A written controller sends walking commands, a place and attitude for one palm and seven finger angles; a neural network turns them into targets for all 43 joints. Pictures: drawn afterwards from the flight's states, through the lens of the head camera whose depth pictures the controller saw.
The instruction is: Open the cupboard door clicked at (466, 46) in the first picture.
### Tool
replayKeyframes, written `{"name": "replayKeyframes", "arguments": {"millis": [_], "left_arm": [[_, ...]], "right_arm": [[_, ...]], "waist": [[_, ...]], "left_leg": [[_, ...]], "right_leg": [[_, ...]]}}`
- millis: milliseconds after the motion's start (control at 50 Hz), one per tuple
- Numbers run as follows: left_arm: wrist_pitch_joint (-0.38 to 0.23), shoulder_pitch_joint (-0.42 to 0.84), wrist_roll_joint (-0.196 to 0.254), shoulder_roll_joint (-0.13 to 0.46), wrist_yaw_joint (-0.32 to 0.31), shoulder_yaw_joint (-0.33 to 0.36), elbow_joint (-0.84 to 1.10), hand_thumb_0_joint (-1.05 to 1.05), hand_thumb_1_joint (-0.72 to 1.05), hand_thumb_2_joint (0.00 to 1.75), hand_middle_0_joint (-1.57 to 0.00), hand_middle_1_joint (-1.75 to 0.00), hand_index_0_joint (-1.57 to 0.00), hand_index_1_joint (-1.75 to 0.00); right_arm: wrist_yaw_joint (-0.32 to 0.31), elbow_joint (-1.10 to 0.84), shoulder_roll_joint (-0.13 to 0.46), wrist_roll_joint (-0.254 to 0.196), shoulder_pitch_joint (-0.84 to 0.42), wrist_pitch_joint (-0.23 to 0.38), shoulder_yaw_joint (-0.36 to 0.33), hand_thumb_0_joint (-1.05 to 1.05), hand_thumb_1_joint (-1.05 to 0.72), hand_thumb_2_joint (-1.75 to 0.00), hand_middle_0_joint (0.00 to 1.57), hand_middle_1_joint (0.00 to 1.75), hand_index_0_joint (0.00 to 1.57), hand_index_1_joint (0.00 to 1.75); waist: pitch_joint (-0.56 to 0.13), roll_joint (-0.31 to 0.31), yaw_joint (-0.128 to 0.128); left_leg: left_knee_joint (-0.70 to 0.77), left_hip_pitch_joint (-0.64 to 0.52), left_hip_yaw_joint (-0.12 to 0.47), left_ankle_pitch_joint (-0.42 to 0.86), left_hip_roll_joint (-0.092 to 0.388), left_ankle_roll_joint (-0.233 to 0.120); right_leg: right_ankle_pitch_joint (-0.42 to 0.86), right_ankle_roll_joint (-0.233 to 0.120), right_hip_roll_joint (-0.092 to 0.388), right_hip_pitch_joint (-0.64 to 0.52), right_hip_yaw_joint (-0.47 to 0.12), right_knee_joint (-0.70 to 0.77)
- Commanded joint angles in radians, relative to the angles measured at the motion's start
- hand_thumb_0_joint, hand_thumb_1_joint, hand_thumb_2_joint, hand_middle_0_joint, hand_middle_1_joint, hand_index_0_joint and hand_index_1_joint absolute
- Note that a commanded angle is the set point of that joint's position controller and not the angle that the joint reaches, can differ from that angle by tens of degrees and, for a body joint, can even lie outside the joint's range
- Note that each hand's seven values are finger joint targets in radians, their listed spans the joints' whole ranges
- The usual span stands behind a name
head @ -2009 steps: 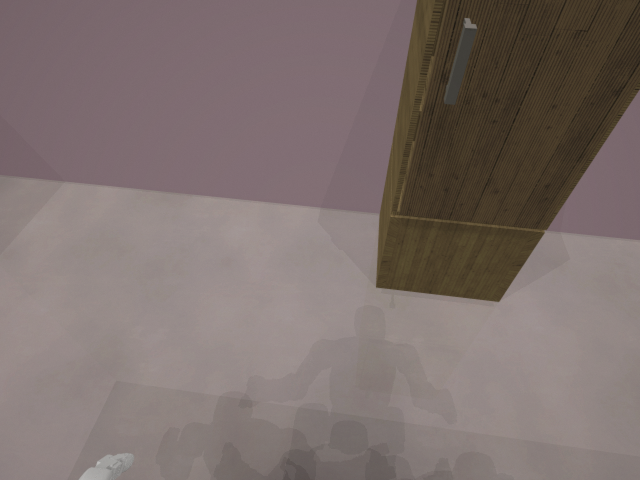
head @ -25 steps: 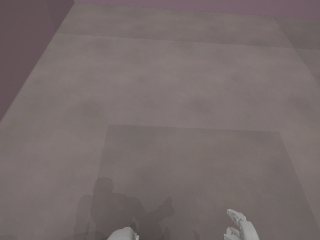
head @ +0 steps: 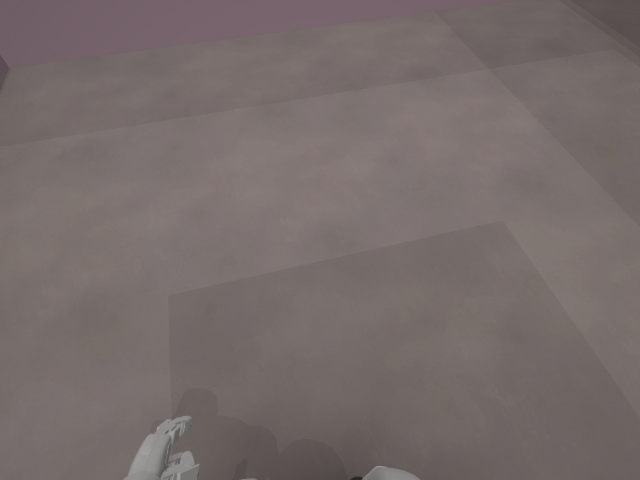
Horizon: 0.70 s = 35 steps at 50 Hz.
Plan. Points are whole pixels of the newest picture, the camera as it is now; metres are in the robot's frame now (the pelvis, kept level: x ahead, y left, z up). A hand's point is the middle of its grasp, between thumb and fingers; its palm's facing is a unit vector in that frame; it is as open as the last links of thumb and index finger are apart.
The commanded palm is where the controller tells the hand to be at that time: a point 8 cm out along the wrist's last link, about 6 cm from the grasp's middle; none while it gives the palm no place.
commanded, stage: turn to face it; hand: left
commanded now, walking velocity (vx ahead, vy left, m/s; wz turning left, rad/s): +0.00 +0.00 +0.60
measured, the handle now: out of the picture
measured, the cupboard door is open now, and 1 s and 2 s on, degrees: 38 38 38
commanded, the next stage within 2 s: none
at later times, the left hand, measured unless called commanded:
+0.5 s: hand out of the picture +0.10 +0.26 -0.16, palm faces +0.30 -0.92 -0.25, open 7.3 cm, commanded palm none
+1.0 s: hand out of the picture +0.03 +0.15 -0.15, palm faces +0.57 -0.78 -0.23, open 7.3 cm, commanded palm none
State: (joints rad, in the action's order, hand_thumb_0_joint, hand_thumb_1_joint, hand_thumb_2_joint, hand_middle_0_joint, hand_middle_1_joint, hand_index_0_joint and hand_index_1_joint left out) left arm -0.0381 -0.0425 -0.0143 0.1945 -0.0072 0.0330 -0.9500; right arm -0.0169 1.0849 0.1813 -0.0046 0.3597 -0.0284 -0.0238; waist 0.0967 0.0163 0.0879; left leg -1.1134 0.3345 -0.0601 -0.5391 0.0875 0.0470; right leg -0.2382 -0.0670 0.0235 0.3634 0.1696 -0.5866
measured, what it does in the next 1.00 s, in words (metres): walks ahead, turning left: left foot, then right foot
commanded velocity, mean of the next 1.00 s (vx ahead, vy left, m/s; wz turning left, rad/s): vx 0.00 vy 0.00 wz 0.60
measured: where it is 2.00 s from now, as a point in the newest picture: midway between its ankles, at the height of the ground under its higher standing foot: outside the picture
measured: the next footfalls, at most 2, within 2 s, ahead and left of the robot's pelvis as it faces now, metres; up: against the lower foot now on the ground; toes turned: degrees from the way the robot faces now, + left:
left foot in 0.28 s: +0.09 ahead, +0.14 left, +0.00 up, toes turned +18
right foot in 0.66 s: +0.18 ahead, -0.11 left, +0.00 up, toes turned +20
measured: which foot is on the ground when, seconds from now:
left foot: up 0.00-0.26, down 0.28-0.66, up 0.68-1.00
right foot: down 0.00-0.28, up 0.30-0.64, down 0.66-1.00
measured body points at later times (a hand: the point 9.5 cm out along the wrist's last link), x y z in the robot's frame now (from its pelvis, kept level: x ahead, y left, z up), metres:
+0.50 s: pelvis +0.07 +0.02 +0.01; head +0.12 +0.05 +0.46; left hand +0.08 +0.30 -0.14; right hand +0.19 -0.21 -0.13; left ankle +0.05 +0.13 -0.73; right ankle +0.08 -0.13 -0.65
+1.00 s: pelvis +0.10 -0.04 +0.01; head +0.15 -0.01 +0.46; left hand +0.00 +0.19 -0.13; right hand +0.35 -0.18 -0.13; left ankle +0.02 +0.07 -0.68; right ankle +0.14 -0.12 -0.73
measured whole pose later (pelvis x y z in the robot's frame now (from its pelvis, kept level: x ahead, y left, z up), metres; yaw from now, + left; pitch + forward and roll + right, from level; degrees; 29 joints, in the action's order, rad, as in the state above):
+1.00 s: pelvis +0.10 -0.04 +0.01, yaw +35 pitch +1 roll +3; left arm 0.00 -0.23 -0.03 0.19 -0.01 0.04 -0.91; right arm 0.04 0.92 0.26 0.00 0.06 -0.08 -0.07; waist 0.12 -0.03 -0.01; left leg -0.82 0.39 -0.08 -0.46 0.03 0.07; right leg -0.30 -0.02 0.13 0.22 0.24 -0.51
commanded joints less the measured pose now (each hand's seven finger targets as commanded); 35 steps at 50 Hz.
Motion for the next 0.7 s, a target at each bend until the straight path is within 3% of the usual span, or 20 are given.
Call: {"name": "replayKeyframes", "arguments": {"millis": [0, 60, 160, 200, 220, 240, 260, 280, 300, 320, 340, 400, 520, 560, 600, 620, 640, 660, 680], "left_arm": [[0.002, -0.092, -0.001, 0.129, -0.023, 0.022, 0.019, 0.00, 0.90, 0.90, -0.20, -0.30, -0.20, -0.30], [0.003, -0.096, 0.000, 0.123, -0.021, 0.030, 0.020, 0.00, 0.90, 0.90, -0.20, -0.30, -0.20, -0.30], [0.011, -0.136, -0.011, 0.132, -0.023, 0.061, 0.018, 0.00, 0.90, 0.90, -0.20, -0.30, -0.20, -0.30], [0.020, -0.130, -0.009, 0.136, -0.021, 0.066, 0.022, 0.00, 0.90, 0.90, -0.20, -0.30, -0.20, -0.30], [0.024, -0.129, -0.002, 0.130, -0.019, 0.066, 0.032, 0.00, 0.90, 0.90, -0.20, -0.30, -0.20, -0.30], [0.034, -0.138, 0.005, 0.098, -0.014, 0.063, 0.052, 0.00, 0.90, 0.90, -0.20, -0.30, -0.20, -0.30], [0.043, -0.107, 0.012, 0.051, -0.011, 0.049, 0.089, 0.00, 0.90, 0.90, -0.20, -0.30, -0.20, -0.30], [0.049, -0.048, -0.002, 0.079, -0.014, 0.049, 0.118, 0.00, 0.90, 0.90, -0.20, -0.30, -0.20, -0.30], [0.048, -0.024, -0.004, 0.068, -0.011, 0.051, 0.130, 0.00, 0.90, 0.90, -0.20, -0.30, -0.20, -0.30], [0.046, -0.035, -0.011, 0.064, -0.009, 0.057, 0.104, 0.00, 0.90, 0.90, -0.20, -0.30, -0.20, -0.30], [0.049, -0.052, -0.008, 0.075, -0.007, 0.058, 0.089, 0.00, 0.90, 0.90, -0.20, -0.30, -0.20, -0.30], [0.056, -0.091, -0.004, 0.088, -0.001, 0.056, 0.071, 0.00, 0.90, 0.90, -0.20, -0.30, -0.20, -0.30], [0.061, -0.086, 0.002, 0.101, -0.004, 0.046, 0.096, 0.00, 0.90, 0.90, -0.20, -0.30, -0.20, -0.30], [0.057, -0.128, 0.005, 0.108, -0.005, 0.047, 0.092, 0.00, 0.90, 0.90, -0.20, -0.30, -0.20, -0.30], [0.045, -0.213, 0.004, 0.134, -0.006, 0.054, 0.077, 0.00, 0.90, 0.90, -0.20, -0.30, -0.20, -0.30], [0.034, -0.258, -0.004, 0.184, -0.013, 0.065, 0.069, 0.00, 0.90, 0.90, -0.20, -0.30, -0.20, -0.30], [0.025, -0.274, -0.021, 0.293, -0.023, 0.086, 0.072, 0.00, 0.90, 0.90, -0.20, -0.30, -0.20, -0.30], [0.027, -0.261, -0.012, 0.308, -0.026, 0.076, 0.085, 0.00, 0.90, 0.90, -0.20, -0.30, -0.20, -0.30], [0.029, -0.205, -0.011, 0.267, -0.026, 0.067, 0.099, 0.00, 0.90, 0.90, -0.20, -0.30, -0.20, -0.30]], "right_arm": [[0.003, -0.047, 0.040, 0.006, 0.063, 0.000, -0.010, 0.00, -0.90, -0.90, 0.20, 0.30, 0.20, 0.30], [0.012, -0.056, 0.019, 0.012, 0.038, -0.008, -0.010, 0.00, -0.90, -0.90, 0.20, 0.30, 0.20, 0.30], [0.025, -0.107, 0.017, 0.016, -0.067, 0.001, -0.024, 0.00, -0.90, -0.90, 0.20, 0.30, 0.20, 0.30], [0.028, -0.117, 0.034, 0.021, -0.055, 0.002, -0.031, 0.00, -0.90, -0.90, 0.20, 0.30, 0.20, 0.30], [0.030, -0.112, 0.066, 0.024, -0.014, 0.007, -0.039, 0.00, -0.90, -0.90, 0.20, 0.30, 0.20, 0.30], [0.026, -0.114, 0.146, 0.033, 0.024, 0.014, -0.057, 0.00, -0.90, -0.90, 0.20, 0.30, 0.20, 0.30], [0.012, -0.124, 0.239, 0.041, 0.057, 0.018, -0.078, 0.00, -0.90, -0.90, 0.20, 0.30, 0.20, 0.30], [-0.001, -0.115, 0.258, 0.043, 0.083, 0.013, -0.084, 0.00, -0.90, -0.90, 0.20, 0.30, 0.20, 0.30], [-0.008, -0.134, 0.236, 0.040, 0.047, 0.019, -0.081, 0.00, -0.90, -0.90, 0.20, 0.30, 0.20, 0.30], [-0.014, -0.140, 0.222, 0.039, 0.006, 0.028, -0.077, 0.00, -0.90, -0.90, 0.20, 0.30, 0.20, 0.30], [-0.017, -0.154, 0.217, 0.034, -0.028, 0.030, -0.072, 0.00, -0.90, -0.90, 0.20, 0.30, 0.20, 0.30], [-0.019, -0.177, 0.216, 0.027, -0.073, 0.038, -0.068, 0.00, -0.90, -0.90, 0.20, 0.30, 0.20, 0.30], [-0.003, -0.195, 0.257, 0.033, -0.120, 0.018, -0.088, 0.00, -0.90, -0.90, 0.20, 0.30, 0.20, 0.30], [0.001, -0.209, 0.266, 0.032, -0.163, 0.010, -0.093, 0.00, -0.90, -0.90, 0.20, 0.30, 0.20, 0.30], [0.006, -0.227, 0.263, 0.021, -0.218, 0.004, -0.095, 0.00, -0.90, -0.90, 0.20, 0.30, 0.20, 0.30], [0.010, -0.241, 0.220, 0.012, -0.234, 0.003, -0.092, 0.00, -0.90, -0.90, 0.20, 0.30, 0.20, 0.30], [0.018, -0.268, 0.136, 0.007, -0.232, 0.003, -0.080, 0.00, -0.90, -0.90, 0.20, 0.30, 0.20, 0.30], [0.022, -0.270, 0.181, 0.015, -0.260, -0.002, -0.083, 0.00, -0.90, -0.90, 0.20, 0.30, 0.20, 0.30], [0.030, -0.269, 0.177, 0.019, -0.245, -0.007, -0.081, 0.00, -0.90, -0.90, 0.20, 0.30, 0.20, 0.30]], "waist": [[-0.156, -0.135, -0.044], [-0.144, -0.128, -0.045], [-0.123, -0.165, -0.078], [-0.127, -0.153, -0.065], [-0.141, -0.076, -0.041], [-0.154, 0.163, -0.024], [-0.161, 0.388, 0.003], [-0.194, 0.250, 0.020], [-0.167, 0.168, -0.008], [-0.188, 0.206, -0.025], [-0.190, 0.197, -0.039], [-0.205, 0.109, -0.065], [-0.171, 0.139, -0.058], [-0.165, 0.170, -0.074], [-0.164, 0.138, -0.117], [-0.177, 0.003, -0.141], [-0.156, -0.353, -0.147], [-0.131, -0.354, -0.152], [-0.101, -0.255, -0.114]], "left_leg": [[0.023, 0.054, 0.031, 0.070, 0.024, 0.009], [0.112, 0.074, -0.015, 0.109, 0.011, 0.018], [0.326, 0.076, -0.060, 0.130, 0.001, 0.014], [0.476, -0.011, -0.067, 0.232, -0.007, 0.005], [0.594, -0.103, -0.043, 0.339, -0.001, -0.008], [0.703, -0.163, 0.174, 0.539, 0.131, -0.082], [0.774, -0.215, 0.485, 0.883, 0.354, -0.237], [0.752, -0.223, 0.476, 0.877, 0.379, -0.299], [0.755, -0.186, 0.436, 0.798, 0.333, -0.287], [0.728, -0.220, 0.404, 0.848, 0.274, -0.252], [0.716, -0.233, 0.346, 0.881, 0.244, -0.228], [0.711, -0.263, 0.262, 0.900, 0.176, -0.199], [0.713, -0.188, 0.289, 0.769, 0.152, -0.200], [0.696, -0.134, 0.312, 0.731, 0.138, -0.190], [0.634, -0.031, 0.300, 0.614, 0.093, -0.145], [0.534, 0.095, 0.252, 0.412, 0.018, -0.088], [0.267, 0.279, 0.070, 0.003, -0.153, 0.001], [0.025, 0.274, 0.109, -0.119, -0.114, -0.007], [-0.078, 0.268, 0.135, -0.043, -0.082, -0.013]], "right_leg": [[0.496, -0.077, 0.318, -0.151, -0.128, 0.282], [0.447, -0.067, 0.308, -0.162, -0.069, 0.280], [0.366, -0.048, 0.334, -0.202, -0.034, 0.216], [0.246, -0.008, 0.326, -0.170, -0.001, 0.136], [0.183, 0.026, 0.308, -0.123, 0.022, 0.048], [-0.028, 0.093, 0.207, -0.010, 0.069, -0.123], [-0.460, 0.155, 0.080, 0.185, 0.030, -0.359], [-0.446, 0.132, 0.067, 0.191, -0.116, -0.517], [-0.359, 0.127, 0.080, 0.220, -0.142, -0.562], [-0.304, 0.137, 0.070, 0.265, -0.156, -0.597], [-0.244, 0.146, 0.068, 0.269, -0.177, -0.616], [-0.164, 0.164, 0.050, 0.237, -0.175, -0.553], [-0.209, 0.167, 0.012, 0.088, -0.146, -0.251], [-0.185, 0.158, -0.014, -0.006, -0.128, -0.129], [-0.022, 0.149, -0.021, -0.169, -0.115, 0.083], [0.024, 0.127, 0.085, -0.303, -0.206, 0.248], [0.109, 0.022, 0.385, -0.364, -0.531, 0.349], [0.178, -0.064, 0.489, -0.238, -0.571, 0.340], [0.125, -0.083, 0.436, -0.178, -0.467, 0.325]]}}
